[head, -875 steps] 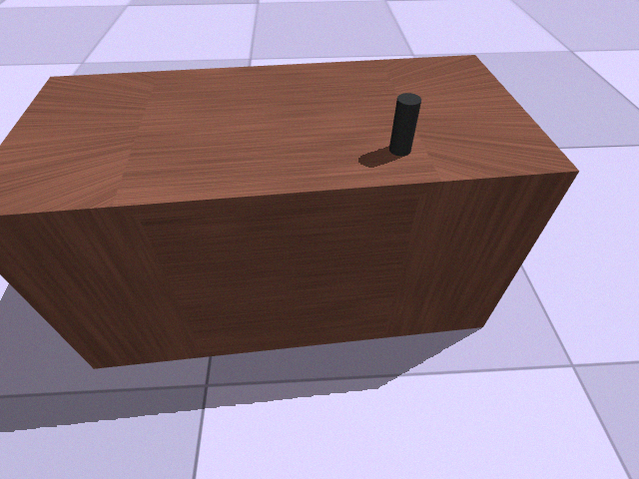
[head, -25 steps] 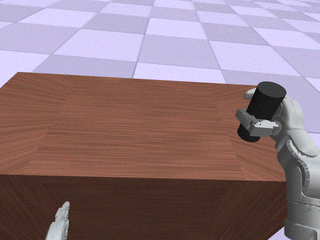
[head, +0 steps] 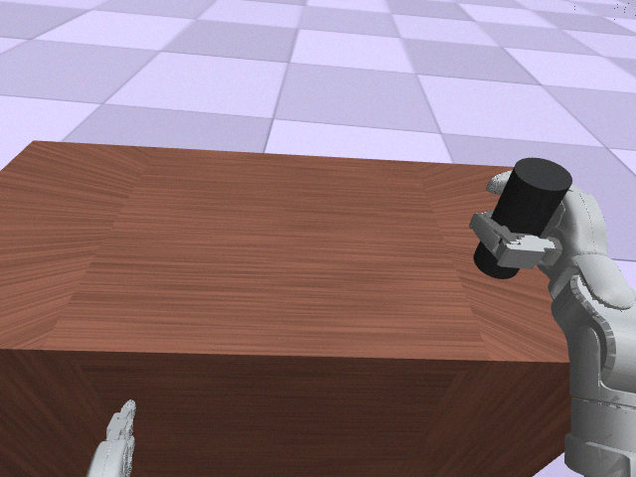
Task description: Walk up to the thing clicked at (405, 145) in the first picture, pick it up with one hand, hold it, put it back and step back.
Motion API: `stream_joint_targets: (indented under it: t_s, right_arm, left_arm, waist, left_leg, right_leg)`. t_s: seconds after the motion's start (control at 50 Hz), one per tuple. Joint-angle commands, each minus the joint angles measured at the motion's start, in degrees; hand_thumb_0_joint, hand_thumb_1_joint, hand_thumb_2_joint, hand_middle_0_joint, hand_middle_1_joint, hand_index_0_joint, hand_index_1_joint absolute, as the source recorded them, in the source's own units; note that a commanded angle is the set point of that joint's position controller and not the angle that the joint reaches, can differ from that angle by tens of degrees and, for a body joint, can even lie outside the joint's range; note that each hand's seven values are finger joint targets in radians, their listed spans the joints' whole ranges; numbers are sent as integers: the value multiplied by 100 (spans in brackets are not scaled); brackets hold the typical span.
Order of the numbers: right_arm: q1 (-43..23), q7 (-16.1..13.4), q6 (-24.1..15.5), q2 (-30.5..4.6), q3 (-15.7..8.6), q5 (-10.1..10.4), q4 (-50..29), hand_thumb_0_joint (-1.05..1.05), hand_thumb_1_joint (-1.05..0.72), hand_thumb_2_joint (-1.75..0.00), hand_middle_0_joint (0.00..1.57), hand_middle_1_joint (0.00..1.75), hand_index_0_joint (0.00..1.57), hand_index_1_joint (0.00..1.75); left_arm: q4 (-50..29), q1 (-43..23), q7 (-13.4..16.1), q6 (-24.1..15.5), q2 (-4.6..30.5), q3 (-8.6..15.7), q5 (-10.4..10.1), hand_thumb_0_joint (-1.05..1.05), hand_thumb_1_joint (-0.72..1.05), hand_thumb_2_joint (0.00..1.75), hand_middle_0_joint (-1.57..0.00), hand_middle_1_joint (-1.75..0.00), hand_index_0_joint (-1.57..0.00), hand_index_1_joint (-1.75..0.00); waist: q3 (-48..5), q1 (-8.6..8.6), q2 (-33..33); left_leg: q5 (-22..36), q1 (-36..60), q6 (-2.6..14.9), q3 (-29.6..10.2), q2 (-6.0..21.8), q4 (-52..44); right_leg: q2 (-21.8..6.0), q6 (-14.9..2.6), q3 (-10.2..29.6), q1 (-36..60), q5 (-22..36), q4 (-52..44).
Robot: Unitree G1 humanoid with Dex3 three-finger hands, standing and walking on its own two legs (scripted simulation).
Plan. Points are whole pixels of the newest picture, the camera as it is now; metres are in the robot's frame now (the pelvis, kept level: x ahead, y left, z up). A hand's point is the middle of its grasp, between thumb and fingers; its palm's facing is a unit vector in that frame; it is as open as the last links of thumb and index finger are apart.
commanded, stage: hold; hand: right
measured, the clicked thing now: (516, 222) +0.34 -0.18 +0.22
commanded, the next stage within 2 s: crouch in 0.62 s
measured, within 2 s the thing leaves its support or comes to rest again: neither
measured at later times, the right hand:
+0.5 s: hand (506, 225) +0.33 -0.17 +0.22, palm faces +0.10 +1.00 -0.01, open 7.1 cm
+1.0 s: hand (491, 237) +0.35 -0.17 +0.19, palm faces +0.11 +0.99 +0.01, open 7.1 cm
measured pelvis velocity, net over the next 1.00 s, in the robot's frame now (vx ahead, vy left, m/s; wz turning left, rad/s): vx -0.01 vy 0.00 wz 0.00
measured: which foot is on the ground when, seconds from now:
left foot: down 0.00-1.00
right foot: down 0.00-1.00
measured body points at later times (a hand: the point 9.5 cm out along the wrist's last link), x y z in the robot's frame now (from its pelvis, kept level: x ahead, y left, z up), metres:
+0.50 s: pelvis +0.00 +0.00 +0.00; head -0.04 +0.03 +0.45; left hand +0.17 +0.26 -0.08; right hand +0.32 -0.22 +0.23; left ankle +0.03 +0.13 -0.74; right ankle -0.02 -0.12 -0.74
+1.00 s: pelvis -0.01 +0.00 +0.00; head -0.04 +0.03 +0.45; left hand +0.16 +0.26 -0.08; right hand +0.33 -0.22 +0.20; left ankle +0.03 +0.13 -0.74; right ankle -0.02 -0.12 -0.74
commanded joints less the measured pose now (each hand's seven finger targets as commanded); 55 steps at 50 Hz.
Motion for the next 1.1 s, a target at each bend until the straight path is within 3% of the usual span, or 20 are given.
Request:
stream_joint_targets:
  t_s: [0.0,0.04,0.06,0.24,0.26,0.3,0.36,0.4,0.46,0.5,0.54,0.58,0.62,0.66,0.74,0.78,0.84,0.96,1.04,1.08]
  right_arm:
    - [-2224,42,-410,-1103,-359,10,-1370,0,-49,-131,136,143,138,143]
    - [-2089,42,-378,-1021,-335,80,-1252,0,-49,-132,137,143,139,143]
    - [-2202,52,-401,-939,-202,70,-1512,0,-49,-132,137,144,139,144]
    - [-2333,43,-415,-1118,-340,21,-1329,0,-48,-132,136,144,138,144]
    - [-2379,26,-399,-1116,-352,53,-1316,0,-48,-131,136,142,138,142]
    - [-2206,56,-384,-974,-226,50,-1106,0,-46,-131,136,143,138,143]
    - [-2355,41,-425,-1136,-369,72,-1284,0,-49,-131,137,143,139,143]
    - [-2277,60,-375,-893,-143,48,-1192,0,-50,-131,137,143,138,143]
    - [-2485,24,-365,-1233,-422,58,-1342,0,-49,-129,136,141,138,141]
    - [-2229,19,-330,-1026,-298,39,-1070,0,-51,-130,137,142,138,142]
    - [-2235,23,-332,-1030,-346,63,-1133,0,-47,-131,136,143,138,143]
    - [-2607,-15,-384,-1382,-559,65,-1494,0,-47,-130,136,142,138,142]
    - [-2350,-10,-307,-1028,-320,67,-1162,0,-48,-130,136,142,138,142]
    - [-2360,-11,-322,-1093,-345,75,-1240,0,-48,-131,137,143,139,143]
    - [-2243,46,-287,-887,-184,46,-1095,0,-48,-132,139,145,141,145]
    - [-2392,37,-276,-1101,-299,39,-907,0,-48,-133,140,147,142,147]
    - [-2371,44,-338,-1024,-278,15,-514,0,-49,-132,139,145,141,145]
    - [-2869,24,-969,-1121,-256,-100,439,0,-51,-132,140,145,142,145]
    - [-3620,-2,-1643,-1368,-283,-216,782,0,-53,-133,142,146,143,146]
    - [-3619,6,-1954,-1275,-198,-248,1173,0,-55,-134,143,147,145,147]
  left_arm:
    - [-1179,-901,25,-311,552,45,-18,0,-55,5,-5,-5,-5,-5]
    - [-863,-735,60,-275,815,301,-21,0,-55,5,-5,-5,-5,-5]
    - [-969,-781,50,-304,783,250,-13,0,-54,5,-5,-5,-5,-5]
    - [-929,-903,29,-315,633,146,-8,0,-54,5,-5,-5,-5,-5]
    - [-826,-731,64,-317,875,401,-3,0,-54,5,-5,-5,-5,-5]
    - [-760,-659,11,-321,668,183,-14,0,-54,5,-5,-5,-5,-5]
    - [-867,-809,38,-327,742,254,-22,0,-54,5,-5,-5,-5,-5]
    - [-947,-889,-2,-335,592,78,-25,0,-55,5,-5,-5,-5,-5]
    - [-1040,-937,35,-358,882,295,-12,0,-54,5,-5,-5,-5,-5]
    - [-710,-729,-3,-313,565,85,-13,0,-55,5,-5,-5,-5,-5]
    - [-1044,-916,23,-352,680,178,-13,0,-54,5,-5,-5,-5,-5]
    - [-1014,-950,48,-353,897,346,-2,0,-55,5,-5,-5,-5,-5]
    - [-656,-652,8,-318,532,59,-14,0,-55,5,-5,-5,-5,-5]
    - [-932,-838,35,-365,783,260,-19,0,-55,5,-5,-5,-5,-5]
    - [-998,-924,-21,-345,432,-94,-28,0,-54,6,-4,-5,-4,-5]
    - [-936,-977,33,-345,774,203,-27,0,-54,6,-4,-5,-4,-5]
    - [-760,-815,51,-370,684,128,-12,0,-54,6,-4,-5,-4,-5]
    - [-593,-696,44,-521,592,85,16,0,-55,6,-5,-5,-5,-5]
    - [-716,-754,96,-693,815,247,68,0,-54,5,-5,-5,-5,-5]
    - [-513,-485,118,-744,656,117,88,0,-54,5,-5,-5,-5,-5]
  waist:
    - [-1372,-69,285]
    - [-939,-7,486]
    - [-1129,14,273]
    - [-1186,-6,259]
    - [-1045,85,397]
    - [-939,57,332]
    - [-1005,-29,361]
    - [-1044,-10,358]
    - [-1154,-20,356]
    - [-871,-9,369]
    - [-1196,18,471]
    - [-1145,-43,428]
    - [-894,-13,327]
    - [-990,23,334]
    - [-1088,-17,442]
    - [-1010,39,586]
    - [-809,99,573]
    - [-717,259,645]
    - [-1152,261,299]
    - [-1218,255,290]
  left_leg:
    - [1267,637,95,217,-163,-238]
    - [1110,472,84,229,-189,-281]
    - [1117,518,105,225,-197,-258]
    - [858,506,85,215,-172,-315]
    - [853,410,81,210,-195,-328]
    - [862,412,107,231,-199,-313]
    - [874,484,101,228,-193,-318]
    - [779,487,93,234,-198,-341]
    - [800,512,99,232,-202,-329]
    - [685,421,84,228,-185,-369]
    - [783,529,60,207,-166,-372]
    - [692,504,68,198,-167,-386]
    - [683,390,77,191,-172,-386]
    - [715,429,91,201,-189,-364]
    - [777,518,65,205,-165,-377]
    - [669,409,39,195,-168,-418]
    - [526,273,39,181,-154,-438]
    - [343,34,14,126,-155,-387]
    - [431,71,73,92,-161,-219]
    - [621,68,78,85,-175,-128]
  right_leg:
    - [107,-63,-6,150,1630,-288]
    - [89,-88,15,16,1440,-345]
    - [68,-60,20,118,1472,-367]
    - [114,-94,3,57,1156,-393]
    - [93,-106,9,62,1134,-390]
    - [79,-79,19,28,1181,-418]
    - [87,-83,17,-6,1212,-386]
    - [92,-86,19,10,1095,-437]
    - [77,-84,27,55,1139,-415]
    - [122,-102,-8,-69,987,-421]
    - [129,-119,-15,73,1066,-391]
    - [129,-124,-20,24,988,-399]
    - [134,-120,-29,-49,965,-407]
    - [102,-101,-3,-2,993,-427]
    - [135,-117,-17,-11,1064,-395]
    - [140,-146,-17,-6,924,-433]
    - [135,-157,-15,-57,757,-452]
    - [129,-197,-28,-326,476,-386]
    - [75,-123,-4,-281,555,-343]
    - [47,-102,-10,-287,743,-256]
